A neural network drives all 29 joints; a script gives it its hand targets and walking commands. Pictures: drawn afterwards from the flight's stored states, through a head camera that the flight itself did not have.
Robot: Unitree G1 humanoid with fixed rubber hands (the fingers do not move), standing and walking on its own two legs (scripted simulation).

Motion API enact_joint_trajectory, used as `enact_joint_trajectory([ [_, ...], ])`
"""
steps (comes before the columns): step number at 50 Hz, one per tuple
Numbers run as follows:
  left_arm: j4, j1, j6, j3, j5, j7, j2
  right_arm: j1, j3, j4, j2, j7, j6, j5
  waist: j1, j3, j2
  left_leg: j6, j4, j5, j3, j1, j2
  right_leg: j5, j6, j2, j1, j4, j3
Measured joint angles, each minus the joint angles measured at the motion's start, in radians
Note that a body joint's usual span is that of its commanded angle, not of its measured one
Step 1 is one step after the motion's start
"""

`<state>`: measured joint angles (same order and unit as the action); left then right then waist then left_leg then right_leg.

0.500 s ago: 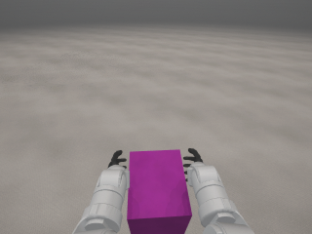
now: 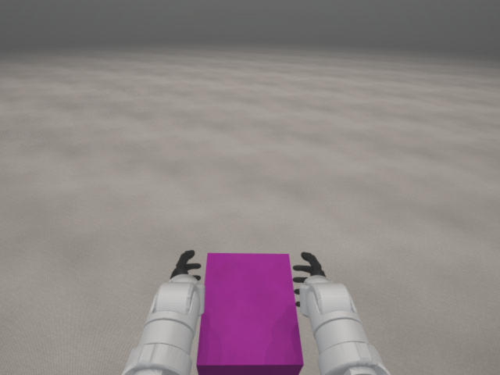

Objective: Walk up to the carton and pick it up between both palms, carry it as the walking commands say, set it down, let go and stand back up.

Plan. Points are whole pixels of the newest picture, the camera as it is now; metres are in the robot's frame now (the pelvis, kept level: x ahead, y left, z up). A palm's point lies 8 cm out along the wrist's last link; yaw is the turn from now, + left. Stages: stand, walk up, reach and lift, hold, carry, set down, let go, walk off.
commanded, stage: carry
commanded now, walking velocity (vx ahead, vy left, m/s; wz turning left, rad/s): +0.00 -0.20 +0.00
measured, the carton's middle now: (247, 321) +0.29 -0.01 -0.04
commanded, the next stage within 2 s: none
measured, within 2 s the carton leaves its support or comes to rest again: neither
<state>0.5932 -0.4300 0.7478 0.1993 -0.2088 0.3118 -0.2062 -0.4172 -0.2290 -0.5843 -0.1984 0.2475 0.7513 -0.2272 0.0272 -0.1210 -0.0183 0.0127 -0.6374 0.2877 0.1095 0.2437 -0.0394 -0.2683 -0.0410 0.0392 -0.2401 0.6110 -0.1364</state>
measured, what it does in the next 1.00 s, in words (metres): walks backwards: left foot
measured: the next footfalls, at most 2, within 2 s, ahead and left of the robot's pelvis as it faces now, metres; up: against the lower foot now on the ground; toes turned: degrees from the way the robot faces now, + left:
left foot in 0.88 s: +0.00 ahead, +0.06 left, +0.00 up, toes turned +4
right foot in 1.20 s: -0.14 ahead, -0.22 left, +0.00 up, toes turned -4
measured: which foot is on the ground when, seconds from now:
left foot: down 0.00-0.76, up 0.78-0.86, down 0.88-1.00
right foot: down 0.00-0.92, up 0.94-1.00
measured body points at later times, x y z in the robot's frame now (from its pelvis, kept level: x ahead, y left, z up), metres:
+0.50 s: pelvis -0.06 -0.07 -0.02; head -0.02 -0.07 +0.43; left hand +0.26 +0.05 +0.04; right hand +0.27 -0.19 +0.03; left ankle +0.03 +0.12 -0.72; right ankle +0.05 -0.15 -0.72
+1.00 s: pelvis -0.13 -0.06 -0.02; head -0.17 -0.04 +0.42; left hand +0.17 +0.06 +0.05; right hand +0.16 -0.18 +0.07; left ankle -0.04 +0.06 -0.72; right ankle -0.01 -0.17 -0.69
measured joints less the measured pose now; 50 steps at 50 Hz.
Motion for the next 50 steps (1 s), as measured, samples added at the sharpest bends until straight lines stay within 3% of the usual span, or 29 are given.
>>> enact_joint_trajectory([
  [5,-0.169,-0.02,0.058,-0.008,0.045,0.023,0.002,-0.038,0.046,0.128,0.006,0.04,0.052,0.066,-0.018,0.022,-0.005,0.021,-0.059,0.008,0.001,0.106,0.018,-0.003,0.011,0.006,-0.108,0.055,0.032],
  [9,-0.262,-0.03,0.126,-0.024,0.085,0.032,0.012,-0.082,0.06,0.217,0.01,0.065,0.147,0.087,-0.032,0.048,-0.018,0.044,-0.068,-0.004,0.025,0.164,0.044,0.023,0.033,0.023,-0.159,0.05,0.068],
  [17,-0.538,-0.04,0.345,-0.061,0.18,0.136,0.011,-0.131,0.092,0.442,0.027,0.069,0.358,0.132,-0.049,0.137,-0.004,0.089,-0.082,-0.04,0.043,0.257,0.066,0.039,0.076,0.04,-0.273,0.113,0.102],
  [22,-0.615,-0.053,0.447,-0.062,0.168,0.182,-0.023,-0.088,0.063,0.529,0.011,0.041,0.419,0.134,-0.035,0.174,0.036,0.041,-0.119,0.063,-0.003,0.295,0.069,0.04,0.093,0.019,-0.322,0.159,0.108],
  [25,-0.638,-0.054,0.487,-0.067,0.152,0.158,-0.022,-0.056,0.062,0.586,-0.008,0.077,0.451,0.153,-0.011,0.202,0.057,0.023,-0.101,0.042,-0.031,0.287,0.074,0.048,0.094,0.004,-0.326,0.168,0.108],
  [29,-0.672,-0.067,0.499,-0.058,0.133,0.107,-0.027,-0.052,0.063,0.676,-0.025,0.141,0.493,0.176,0.016,0.238,0.047,0.025,-0.114,-0.02,-0.04,0.29,0.087,0.057,0.095,0.006,-0.331,0.189,0.115],
  [34,-0.672,-0.071,0.495,-0.046,0.096,0.052,-0.029,-0.081,0.057,0.685,-0.035,0.161,0.514,0.164,0.029,0.227,0.047,0.024,-0.156,0.002,-0.062,0.295,0.097,0.064,0.09,-0.006,-0.345,0.219,0.12],
  [38,-0.641,-0.056,0.505,-0.051,0.082,0.028,-0.023,-0.077,0.063,0.658,-0.033,0.157,0.536,0.145,0.02,0.168,0.021,0.061,-0.204,-0.031,-0.07,0.313,0.123,0.051,0.096,-0.015,-0.364,0.265,0.148],
  [41,-0.583,-0.053,0.512,-0.061,0.082,0.037,-0.022,-0.062,0.055,0.613,-0.022,0.136,0.541,0.136,0.016,0.134,0.018,0.04,-0.316,0.142,-0.102,0.32,0.115,0.057,0.096,-0.03,-0.352,0.263,0.167],
  [44,-0.537,-0.04,0.538,-0.077,0.084,0.055,-0.018,-0.037,0.06,0.561,-0.01,0.104,0.55,0.127,0.013,0.1,0.017,0.026,-0.31,0.186,-0.167,0.241,0.1,0.1,0.086,-0.03,-0.327,0.194,0.192],
  [46,-0.537,-0.031,0.56,-0.063,0.083,0.058,-0.013,-0.029,0.072,0.531,-0.016,0.102,0.55,0.127,-0.004,0.092,0.046,-0.025,-0.253,0.063,-0.177,0.211,0.078,0.053,0.06,-0.034,-0.327,0.173,0.188],
  [48,-0.55,-0.016,0.572,-0.045,0.083,0.042,-0.007,-0.035,0.099,0.518,-0.018,0.127,0.564,0.138,-0.017,0.091,0.046,-0.026,-0.226,0.048,-0.182,0.204,0.1,-0.068,0.033,-0.015,-0.347,0.251,0.174],
  [50,-0.557,-0.011,0.573,-0.039,0.096,0.034,0.002,-0.051,0.103,0.514,-0.023,0.148,0.574,0.141,-0.017,0.096,0.045,-0.017,-0.19,0.021,-0.168,0.206,0.109,-0.1,0.03,-0.01,-0.358,0.368,0.152],
])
